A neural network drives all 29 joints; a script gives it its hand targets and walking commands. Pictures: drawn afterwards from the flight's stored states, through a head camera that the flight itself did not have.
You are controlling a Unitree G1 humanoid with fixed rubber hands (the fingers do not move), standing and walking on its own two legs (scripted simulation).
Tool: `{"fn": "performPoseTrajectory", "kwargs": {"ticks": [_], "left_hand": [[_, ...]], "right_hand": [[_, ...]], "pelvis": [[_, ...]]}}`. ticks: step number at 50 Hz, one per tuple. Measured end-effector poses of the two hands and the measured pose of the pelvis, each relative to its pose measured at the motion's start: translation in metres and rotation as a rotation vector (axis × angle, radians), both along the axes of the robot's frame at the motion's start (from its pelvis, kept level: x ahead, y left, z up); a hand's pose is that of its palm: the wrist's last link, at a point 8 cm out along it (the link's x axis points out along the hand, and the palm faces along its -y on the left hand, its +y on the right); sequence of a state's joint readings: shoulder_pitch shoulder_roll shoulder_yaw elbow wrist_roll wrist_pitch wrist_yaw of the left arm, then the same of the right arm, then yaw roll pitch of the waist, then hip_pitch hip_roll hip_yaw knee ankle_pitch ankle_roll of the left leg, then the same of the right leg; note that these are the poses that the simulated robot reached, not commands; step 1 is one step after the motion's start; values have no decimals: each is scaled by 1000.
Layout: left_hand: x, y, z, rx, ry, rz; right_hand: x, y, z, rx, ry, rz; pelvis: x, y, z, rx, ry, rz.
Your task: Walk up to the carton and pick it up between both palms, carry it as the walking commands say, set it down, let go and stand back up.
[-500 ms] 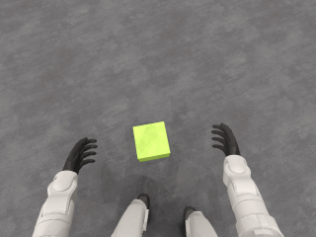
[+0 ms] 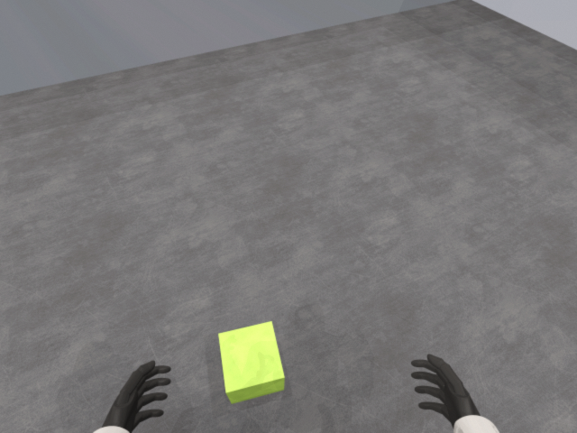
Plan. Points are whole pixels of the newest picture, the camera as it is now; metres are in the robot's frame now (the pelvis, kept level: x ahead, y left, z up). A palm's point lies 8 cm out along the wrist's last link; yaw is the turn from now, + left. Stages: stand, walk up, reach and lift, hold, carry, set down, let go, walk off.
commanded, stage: let go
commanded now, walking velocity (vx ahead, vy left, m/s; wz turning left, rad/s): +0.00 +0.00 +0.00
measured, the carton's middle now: (251, 362) +0.42 +0.11 -0.70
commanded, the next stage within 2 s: stand in 0.34 s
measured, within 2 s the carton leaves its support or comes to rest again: neither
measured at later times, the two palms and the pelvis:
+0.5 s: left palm out of the picture +0.11 +0.29 -0.10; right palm out of the picture +0.11 -0.24 -0.10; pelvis +0.00 +0.02 -0.01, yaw +3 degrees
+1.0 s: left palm out of the picture +0.07 +0.31 -0.14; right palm (428, 412) +0.18 -0.21 -0.13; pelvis +0.05 +0.03 -0.03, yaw +8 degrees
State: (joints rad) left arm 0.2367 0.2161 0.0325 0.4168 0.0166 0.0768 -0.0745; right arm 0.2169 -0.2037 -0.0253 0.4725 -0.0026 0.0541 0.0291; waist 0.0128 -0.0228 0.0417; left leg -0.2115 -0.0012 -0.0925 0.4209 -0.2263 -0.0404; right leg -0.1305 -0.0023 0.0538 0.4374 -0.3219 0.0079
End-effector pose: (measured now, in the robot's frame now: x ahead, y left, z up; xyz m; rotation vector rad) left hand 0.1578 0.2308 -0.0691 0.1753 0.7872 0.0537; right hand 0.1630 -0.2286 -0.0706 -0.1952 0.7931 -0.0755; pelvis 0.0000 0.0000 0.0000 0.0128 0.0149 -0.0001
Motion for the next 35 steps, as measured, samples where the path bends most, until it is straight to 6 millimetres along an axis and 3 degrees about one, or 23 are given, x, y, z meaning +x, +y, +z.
{"fn": "performPoseTrajectory", "kwargs": {"ticks": [7, 19, 26, 30, 35], "left_hand": [[4, 3, 0, 14, 15, -8], [-12, 23, -4, 75, 22, 18], [-59, 62, -32, 147, 94, 122], [-78, 76, -45, 162, 172, 172], [-82, 84, -51, 170, 206, 219]], "right_hand": [[-5, 3, 3, 14, -1, -19], [-21, 16, -6, -14, -3, -30], [-60, -15, -33, -117, 185, -23], [-54, -12, -40, -126, 215, 1], [-33, -1, -51, -119, 224, 29]], "pelvis": [[-3, 4, 0, -2, -37, -6], [-10, 18, -4, -9, -48, 2], [1, 20, -13, 7, 40, 53], [14, 24, -18, -1, 60, 73], [27, 27, -23, -7, 72, 97]]}}
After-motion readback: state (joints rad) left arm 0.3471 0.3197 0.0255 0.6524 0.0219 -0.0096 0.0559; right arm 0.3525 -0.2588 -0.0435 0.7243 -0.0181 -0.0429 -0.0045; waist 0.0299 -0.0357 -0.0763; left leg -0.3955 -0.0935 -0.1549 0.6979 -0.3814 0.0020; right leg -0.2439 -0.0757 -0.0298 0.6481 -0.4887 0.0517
